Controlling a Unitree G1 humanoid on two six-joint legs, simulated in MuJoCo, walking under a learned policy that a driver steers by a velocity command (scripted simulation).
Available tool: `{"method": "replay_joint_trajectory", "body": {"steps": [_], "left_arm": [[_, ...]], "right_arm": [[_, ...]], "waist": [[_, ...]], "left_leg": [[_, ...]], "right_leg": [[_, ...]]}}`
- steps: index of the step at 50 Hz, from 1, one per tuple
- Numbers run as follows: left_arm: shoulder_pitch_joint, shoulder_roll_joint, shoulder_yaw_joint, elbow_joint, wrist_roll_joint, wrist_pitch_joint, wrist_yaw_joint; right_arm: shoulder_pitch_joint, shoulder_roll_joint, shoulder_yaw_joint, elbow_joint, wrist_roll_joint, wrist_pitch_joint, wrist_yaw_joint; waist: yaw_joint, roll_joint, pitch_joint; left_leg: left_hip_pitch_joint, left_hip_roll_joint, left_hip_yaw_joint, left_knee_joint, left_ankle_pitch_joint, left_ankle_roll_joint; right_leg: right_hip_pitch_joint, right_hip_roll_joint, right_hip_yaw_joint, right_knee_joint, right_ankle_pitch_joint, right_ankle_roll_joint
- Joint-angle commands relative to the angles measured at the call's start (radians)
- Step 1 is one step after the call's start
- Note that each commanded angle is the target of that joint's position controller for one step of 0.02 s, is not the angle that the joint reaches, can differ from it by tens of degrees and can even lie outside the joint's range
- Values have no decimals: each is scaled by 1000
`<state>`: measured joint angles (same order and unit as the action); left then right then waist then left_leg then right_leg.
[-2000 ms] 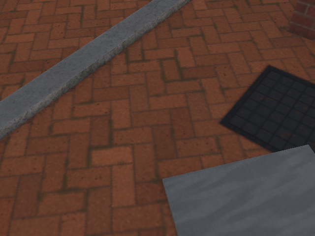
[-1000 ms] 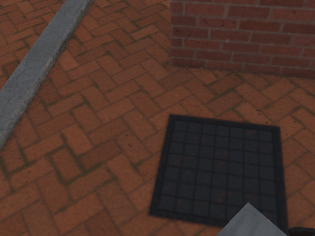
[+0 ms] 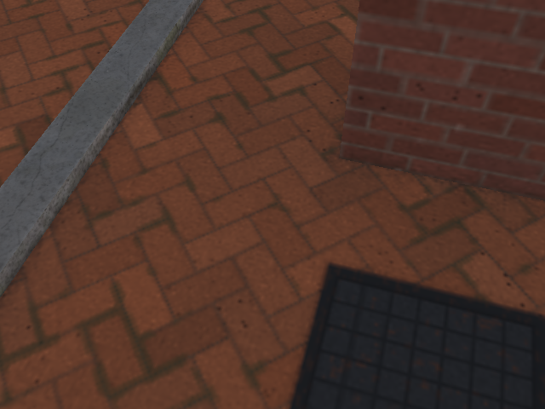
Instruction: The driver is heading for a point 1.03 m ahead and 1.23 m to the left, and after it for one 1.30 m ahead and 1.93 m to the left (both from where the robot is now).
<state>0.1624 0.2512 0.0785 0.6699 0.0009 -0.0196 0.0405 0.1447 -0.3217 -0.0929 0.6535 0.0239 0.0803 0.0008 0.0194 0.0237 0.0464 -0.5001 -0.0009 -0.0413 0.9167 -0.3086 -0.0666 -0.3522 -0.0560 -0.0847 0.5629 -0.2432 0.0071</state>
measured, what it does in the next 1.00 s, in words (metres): steps on the spot, turning left: left foot 0.04 m lower, then right foot 0.04 m higher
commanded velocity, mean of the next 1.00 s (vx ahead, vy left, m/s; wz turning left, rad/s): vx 0.09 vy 0.00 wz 0.59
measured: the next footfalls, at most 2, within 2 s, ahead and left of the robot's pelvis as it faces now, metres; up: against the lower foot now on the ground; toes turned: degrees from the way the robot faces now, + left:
left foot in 0.12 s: +0.05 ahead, +0.14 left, -0.04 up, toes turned +5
right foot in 0.58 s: +0.03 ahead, -0.11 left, +0.00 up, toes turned +24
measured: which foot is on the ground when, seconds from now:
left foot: up 0.00-0.10, down 0.12-0.60, up 0.62-1.00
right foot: down 0.00-0.12, up 0.14-0.56, down 0.58-1.00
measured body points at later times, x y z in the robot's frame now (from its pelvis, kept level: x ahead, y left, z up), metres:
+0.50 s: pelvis -0.02 +0.03 -0.03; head +0.00 +0.06 +0.41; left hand +0.07 +0.32 -0.14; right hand +0.21 -0.18 -0.11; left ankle +0.01 +0.13 -0.77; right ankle +0.00 -0.12 -0.68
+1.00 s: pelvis -0.03 +0.05 +0.00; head -0.02 +0.06 +0.45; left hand -0.13 +0.34 -0.11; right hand +0.28 -0.07 -0.07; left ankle -0.08 +0.18 -0.72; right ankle -0.01 -0.12 -0.73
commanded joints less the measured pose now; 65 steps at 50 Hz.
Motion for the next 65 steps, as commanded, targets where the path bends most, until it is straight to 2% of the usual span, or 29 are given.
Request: {"method": "replay_joint_trajectory", "body": {"steps": [1,4,6,7,8,9,11,14,18,23,27,29,30,31,32,33,34,36,43,47,51,53,54,55,56,57,59,62,65], "left_arm": [[-62,164,48,-59,-14,-15,6],[-66,164,49,-43,-24,-22,7],[-40,92,30,-18,-4,-23,8],[-37,43,18,-39,30,-11,3],[25,47,16,-50,39,-3,4],[-16,126,33,-91,-4,-2,20],[-82,157,48,-79,1,19,56],[-24,125,43,-61,21,30,52],[-46,78,16,-83,16,18,42],[-61,50,-8,-97,8,16,28],[-4,72,0,-72,-9,6,2],[74,88,13,-42,-17,0,-12],[115,120,29,-28,-14,0,-17],[166,248,65,5,15,2,-22],[108,230,67,-29,61,-11,-24],[48,170,49,-73,67,-28,-17],[-11,147,42,-79,42,-27,-10],[-38,127,32,-64,-2,-22,3],[107,178,41,-19,0,-48,-3],[90,241,64,-8,-21,-58,-28],[53,244,66,-2,-51,-37,-43],[86,185,50,11,-34,-27,-46],[11,174,43,-22,-18,-32,-42],[-84,150,28,-123,-6,-46,-38],[-93,154,22,-112,3,-50,-37],[-55,160,22,-110,-13,-54,-39],[-49,189,33,-72,3,-62,-35],[-73,162,26,-54,19,-64,-37],[-153,118,4,-55,20,-70,-43]], "right_arm": [[-5,-35,0,-81,6,-1,37],[48,-38,-10,-63,3,3,53],[159,-45,-26,-15,-5,-7,38],[212,-137,-47,-25,-19,-25,24],[161,-215,-41,-83,-44,-41,17],[96,-261,-61,-101,-72,-49,23],[-3,-154,-26,-103,-40,-54,13],[-35,-104,0,-114,-35,-60,-13],[23,-93,5,-105,-33,-59,-38],[25,-100,-1,-123,-29,-36,-47],[26,-105,-8,-136,-30,-23,-33],[12,-103,-11,-138,-9,-19,-30],[25,-80,-8,-142,0,-23,-34],[1,-54,-7,-198,11,-32,-32],[-56,-92,-23,-209,-1,-58,-24],[-72,-149,-47,-183,-6,-66,-15],[-35,-145,-48,-159,-2,-54,-13],[22,-105,-32,-127,-14,-33,-12],[-68,-41,-4,-152,-4,-55,18],[-63,-41,0,-156,3,-57,36],[-28,-46,-7,-145,3,-39,44],[92,-89,-41,-73,-10,-44,30],[205,-133,-66,-57,-19,-54,21],[258,-245,-87,-71,-41,-69,18],[232,-212,-63,-87,-46,-96,22],[155,-203,-55,-102,-45,-105,18],[66,-118,-28,-116,-18,-113,7],[63,-102,-18,-106,-29,-117,-23],[109,-109,-24,-80,-15,-104,-49]], "waist": [[-2,-196,-157],[-29,-153,-144],[-62,-49,-133],[-67,193,-97],[-20,211,-150],[-48,188,-211],[-29,113,-93],[-1,124,-132],[-31,101,-202],[-41,120,-200],[-37,189,-163],[4,194,-152],[19,165,-159],[-9,-202,-150],[31,-359,-107],[33,-210,-125],[-17,-157,-120],[-31,-146,-84],[52,-149,-23],[41,-181,-13],[15,-129,4],[-25,9,-98],[-113,104,-94],[-136,326,-116],[-132,211,-132],[-77,183,-131],[-47,77,-83],[-30,95,-91],[-55,77,-97]], "left_leg": [[127,29,14,-206,101,10],[292,4,76,-431,270,62],[483,-32,94,-514,317,104],[612,177,-185,-490,676,177],[531,344,-361,-440,920,318],[417,393,-467,-564,537,416],[321,280,-411,-609,194,315],[249,195,-336,-577,291,274],[362,200,-373,-531,479,290],[364,175,-430,-543,364,270],[284,145,-476,-586,276,258],[248,117,-487,-582,221,228],[167,76,-466,-546,119,185],[-71,-91,-271,-358,-147,98],[-266,-146,-174,-30,-372,21],[-251,-89,-218,179,-299,8],[-230,-73,-173,239,-208,11],[-220,-23,-108,332,-21,12],[-200,38,5,41,145,2],[-16,64,38,-201,93,24],[104,56,75,-408,92,86],[365,-79,175,-527,210,121],[516,0,7,-548,205,187],[641,231,-442,-608,323,327],[581,287,-466,-600,548,344],[550,290,-453,-616,419,365],[468,223,-357,-622,412,305],[442,170,-292,-613,629,297],[445,131,-267,-564,655,281]], "right_leg": [[95,-218,145,-120,215,-183],[2,-227,109,-15,101,-133],[-148,-136,1,210,-29,-53],[-433,-33,-69,615,-401,36],[-496,-5,59,888,-467,69],[-488,23,132,910,-373,60],[-537,-2,153,912,-226,33],[-426,31,146,900,-107,46],[-433,59,156,844,-138,57],[-331,79,149,594,-192,50],[-129,123,106,341,-253,23],[4,134,89,97,-148,-9],[130,78,145,-21,-60,-49],[230,-158,448,-100,114,-206],[206,-394,704,-176,310,-376],[167,-368,640,-177,267,-372],[145,-304,529,-182,155,-301],[100,-245,401,-241,-58,-229],[232,-207,161,-329,-146,-162],[177,-242,96,-316,-148,-149],[163,-258,56,-160,-67,-127],[95,-151,-91,99,98,-56],[-104,-69,-155,355,11,23],[-398,26,-44,641,-302,63],[-374,-1,105,750,-367,45],[-392,-5,128,746,-282,21],[-364,-42,162,611,-107,5],[-326,2,149,486,46,37],[-298,64,147,221,152,57]]}}
Velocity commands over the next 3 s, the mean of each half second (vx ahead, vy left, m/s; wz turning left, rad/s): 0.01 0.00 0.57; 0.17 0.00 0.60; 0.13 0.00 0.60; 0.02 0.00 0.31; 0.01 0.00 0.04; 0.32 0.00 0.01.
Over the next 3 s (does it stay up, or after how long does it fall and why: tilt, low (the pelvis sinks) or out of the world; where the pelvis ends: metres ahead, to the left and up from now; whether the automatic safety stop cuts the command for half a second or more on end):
stays up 0.22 0.37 -0.03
